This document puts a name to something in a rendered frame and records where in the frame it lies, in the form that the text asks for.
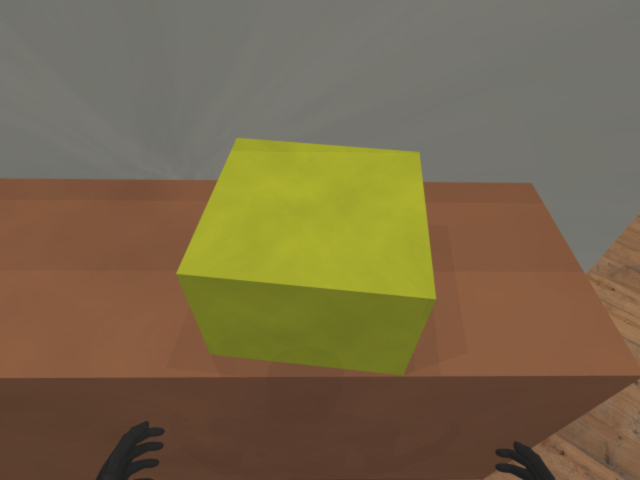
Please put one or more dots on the pedestal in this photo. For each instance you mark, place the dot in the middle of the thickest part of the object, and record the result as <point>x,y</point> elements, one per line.
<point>97,336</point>

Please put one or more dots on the carton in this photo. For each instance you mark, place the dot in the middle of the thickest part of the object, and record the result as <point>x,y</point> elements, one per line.
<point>313,254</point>

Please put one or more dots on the robot right hand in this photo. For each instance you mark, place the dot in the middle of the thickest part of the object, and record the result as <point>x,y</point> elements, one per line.
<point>535,467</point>

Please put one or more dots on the robot left hand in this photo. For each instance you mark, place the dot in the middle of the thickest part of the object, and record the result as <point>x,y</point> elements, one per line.
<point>119,465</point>

